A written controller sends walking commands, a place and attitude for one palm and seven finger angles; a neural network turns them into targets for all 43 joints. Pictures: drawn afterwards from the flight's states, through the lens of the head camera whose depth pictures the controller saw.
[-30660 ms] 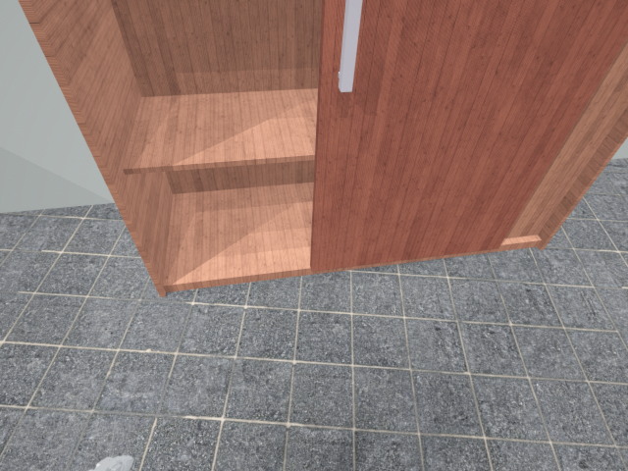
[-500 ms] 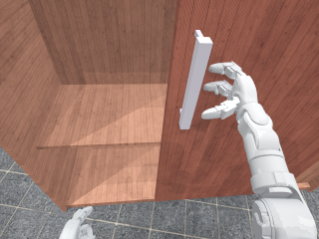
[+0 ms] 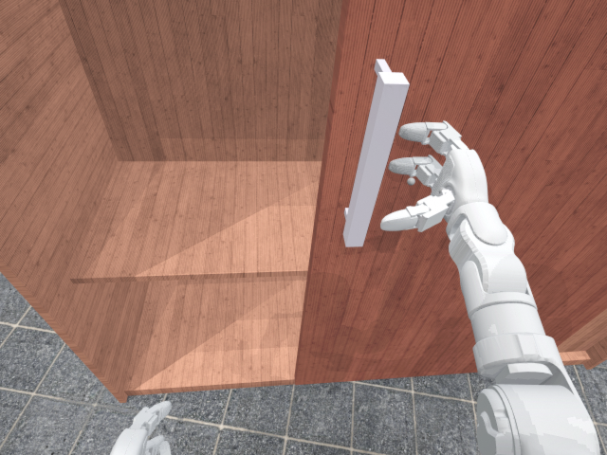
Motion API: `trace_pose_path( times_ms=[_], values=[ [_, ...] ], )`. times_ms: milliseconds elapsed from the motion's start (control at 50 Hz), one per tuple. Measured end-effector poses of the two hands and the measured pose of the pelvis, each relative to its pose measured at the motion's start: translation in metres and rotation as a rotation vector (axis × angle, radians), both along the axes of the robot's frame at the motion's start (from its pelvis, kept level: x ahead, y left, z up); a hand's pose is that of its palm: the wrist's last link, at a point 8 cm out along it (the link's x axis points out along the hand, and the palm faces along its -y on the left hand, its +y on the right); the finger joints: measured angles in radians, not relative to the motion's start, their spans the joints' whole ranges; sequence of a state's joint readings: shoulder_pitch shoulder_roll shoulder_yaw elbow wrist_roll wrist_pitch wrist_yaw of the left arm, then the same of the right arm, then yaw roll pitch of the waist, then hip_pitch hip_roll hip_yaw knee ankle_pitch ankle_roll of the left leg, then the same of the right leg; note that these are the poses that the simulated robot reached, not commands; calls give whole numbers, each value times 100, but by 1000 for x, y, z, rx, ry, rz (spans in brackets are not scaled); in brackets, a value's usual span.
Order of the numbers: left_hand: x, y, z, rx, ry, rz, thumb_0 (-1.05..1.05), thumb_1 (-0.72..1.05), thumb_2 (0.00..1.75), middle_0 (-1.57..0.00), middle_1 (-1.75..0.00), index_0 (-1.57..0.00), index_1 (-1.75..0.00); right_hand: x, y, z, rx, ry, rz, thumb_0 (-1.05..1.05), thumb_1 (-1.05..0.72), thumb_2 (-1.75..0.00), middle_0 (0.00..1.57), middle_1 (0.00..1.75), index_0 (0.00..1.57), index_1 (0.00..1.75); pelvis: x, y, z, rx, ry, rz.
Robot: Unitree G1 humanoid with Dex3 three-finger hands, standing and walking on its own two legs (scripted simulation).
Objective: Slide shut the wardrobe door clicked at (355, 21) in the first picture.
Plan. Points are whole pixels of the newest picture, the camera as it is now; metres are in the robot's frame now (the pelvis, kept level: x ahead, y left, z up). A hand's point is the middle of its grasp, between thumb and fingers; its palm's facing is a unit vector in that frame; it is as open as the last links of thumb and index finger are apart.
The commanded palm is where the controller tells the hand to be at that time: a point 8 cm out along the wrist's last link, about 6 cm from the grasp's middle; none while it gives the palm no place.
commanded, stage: slide the fingers in behind the handle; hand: right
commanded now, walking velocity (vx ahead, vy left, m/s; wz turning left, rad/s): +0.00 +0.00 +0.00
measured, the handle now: (365, 164) +0.45 -0.03 +0.18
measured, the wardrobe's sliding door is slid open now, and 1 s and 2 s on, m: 0.52 0.52 0.52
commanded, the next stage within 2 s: grip the handle and tug to test in 1.26 s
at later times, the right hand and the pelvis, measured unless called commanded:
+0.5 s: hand (395, 185) +0.41 -0.07 +0.18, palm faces -0.18 +0.98 -0.05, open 13.9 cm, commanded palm +0.40 -0.12 +0.19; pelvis +0.01 -0.01 +0.00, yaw -1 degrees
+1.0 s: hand (386, 184) +0.41 -0.06 +0.18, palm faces -0.15 +0.99 -0.03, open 13.9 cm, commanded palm +0.39 -0.10 +0.19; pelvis +0.01 +0.00 +0.00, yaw -1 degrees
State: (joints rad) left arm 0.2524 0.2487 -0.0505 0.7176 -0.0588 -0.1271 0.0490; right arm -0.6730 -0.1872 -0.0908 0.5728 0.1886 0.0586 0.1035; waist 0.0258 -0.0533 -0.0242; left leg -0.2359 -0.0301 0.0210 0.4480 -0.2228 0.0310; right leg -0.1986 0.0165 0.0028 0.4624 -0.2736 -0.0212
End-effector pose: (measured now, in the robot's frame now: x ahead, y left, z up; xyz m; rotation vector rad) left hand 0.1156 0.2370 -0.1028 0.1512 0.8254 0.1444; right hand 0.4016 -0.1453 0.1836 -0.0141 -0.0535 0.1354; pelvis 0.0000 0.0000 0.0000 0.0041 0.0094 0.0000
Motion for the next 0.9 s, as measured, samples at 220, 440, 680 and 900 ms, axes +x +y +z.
trace_pose_path(
  times_ms=[220, 440, 680, 900],
  values=[
    [27, -8, 5, 0, -31, -40, 1, 91, 90, -20, -30, -20, -30, 2, 0, 0, 1, -1, -7, -1, 50, -30, 37, 126, 34, 123, 6, -2, -1, 2, 8, -14],
    [41, -22, 5, -20, -39, -69, 1, 91, 90, -20, -30, -20, -30, -1, 5, 0, -19, -3, 3, -1, 50, -30, 34, 125, 32, 123, 12, -7, -1, 2, 8, -22],
    [42, -28, 3, -27, -22, -71, 1, 91, 90, -20, -30, -20, -30, -2, 24, -4, -1, 17, 19, -1, 50, -30, 35, 126, 34, 123, 12, -8, -2, -1, 0, -14],
    [35, -22, 0, -26, -5, -66, 1, 91, 90, -20, -30, -20, -30, -6, 28, -3, -27, 20, 2, -1, 50, -30, 32, 124, 31, 121, 10, -6, -1, -1, -8, -19]
  ],
)
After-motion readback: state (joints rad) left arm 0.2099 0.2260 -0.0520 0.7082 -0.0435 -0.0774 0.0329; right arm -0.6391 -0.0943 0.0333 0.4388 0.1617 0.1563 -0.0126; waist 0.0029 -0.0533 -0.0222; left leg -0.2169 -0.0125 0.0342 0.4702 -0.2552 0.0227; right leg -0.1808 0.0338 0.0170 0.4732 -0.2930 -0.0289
